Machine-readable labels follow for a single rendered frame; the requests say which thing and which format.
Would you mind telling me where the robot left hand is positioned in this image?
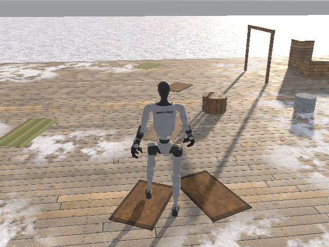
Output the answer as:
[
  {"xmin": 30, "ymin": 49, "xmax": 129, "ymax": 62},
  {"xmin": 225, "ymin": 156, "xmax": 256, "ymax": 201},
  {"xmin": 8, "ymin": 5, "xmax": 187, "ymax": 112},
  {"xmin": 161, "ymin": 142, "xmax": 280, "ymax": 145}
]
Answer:
[{"xmin": 131, "ymin": 146, "xmax": 142, "ymax": 158}]

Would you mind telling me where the right robot forearm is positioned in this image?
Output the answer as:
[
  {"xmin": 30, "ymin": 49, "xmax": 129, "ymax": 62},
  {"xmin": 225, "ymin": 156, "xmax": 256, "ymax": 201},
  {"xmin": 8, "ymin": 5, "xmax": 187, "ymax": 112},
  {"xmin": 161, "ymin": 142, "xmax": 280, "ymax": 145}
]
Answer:
[{"xmin": 185, "ymin": 123, "xmax": 194, "ymax": 140}]

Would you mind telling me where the robot right hand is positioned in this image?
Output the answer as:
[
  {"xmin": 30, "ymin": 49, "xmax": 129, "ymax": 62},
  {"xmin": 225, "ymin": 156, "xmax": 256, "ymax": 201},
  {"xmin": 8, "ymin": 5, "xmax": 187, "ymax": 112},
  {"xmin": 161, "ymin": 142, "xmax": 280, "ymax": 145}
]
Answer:
[{"xmin": 183, "ymin": 138, "xmax": 195, "ymax": 147}]

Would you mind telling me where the left robot upper arm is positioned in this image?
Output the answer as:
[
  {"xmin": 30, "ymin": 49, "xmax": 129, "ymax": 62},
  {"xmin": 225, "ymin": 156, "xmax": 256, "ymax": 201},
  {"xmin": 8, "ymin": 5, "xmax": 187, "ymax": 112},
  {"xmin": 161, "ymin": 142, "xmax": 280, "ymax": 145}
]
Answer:
[{"xmin": 140, "ymin": 104, "xmax": 154, "ymax": 133}]

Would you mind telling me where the humanoid robot head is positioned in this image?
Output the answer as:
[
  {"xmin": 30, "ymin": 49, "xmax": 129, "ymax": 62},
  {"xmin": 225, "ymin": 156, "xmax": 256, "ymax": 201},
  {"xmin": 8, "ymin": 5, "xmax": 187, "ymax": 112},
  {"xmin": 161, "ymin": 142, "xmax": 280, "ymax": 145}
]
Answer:
[{"xmin": 156, "ymin": 81, "xmax": 173, "ymax": 106}]

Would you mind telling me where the robot right shin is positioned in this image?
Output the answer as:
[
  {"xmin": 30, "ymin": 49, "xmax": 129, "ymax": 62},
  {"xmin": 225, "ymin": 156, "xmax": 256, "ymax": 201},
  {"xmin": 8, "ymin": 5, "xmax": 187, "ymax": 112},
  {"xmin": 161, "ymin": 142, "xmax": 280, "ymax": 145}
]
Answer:
[{"xmin": 172, "ymin": 175, "xmax": 180, "ymax": 209}]

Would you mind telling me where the left robot forearm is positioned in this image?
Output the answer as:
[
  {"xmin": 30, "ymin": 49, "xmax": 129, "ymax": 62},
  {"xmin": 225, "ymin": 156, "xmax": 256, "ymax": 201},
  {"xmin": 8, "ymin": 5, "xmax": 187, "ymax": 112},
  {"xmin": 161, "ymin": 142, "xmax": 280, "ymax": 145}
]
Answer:
[{"xmin": 133, "ymin": 125, "xmax": 144, "ymax": 148}]

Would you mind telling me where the right robot upper arm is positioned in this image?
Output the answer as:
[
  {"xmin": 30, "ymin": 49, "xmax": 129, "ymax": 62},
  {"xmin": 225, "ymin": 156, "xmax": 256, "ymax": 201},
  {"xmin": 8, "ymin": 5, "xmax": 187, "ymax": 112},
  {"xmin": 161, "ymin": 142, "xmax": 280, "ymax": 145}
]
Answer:
[{"xmin": 175, "ymin": 103, "xmax": 190, "ymax": 131}]

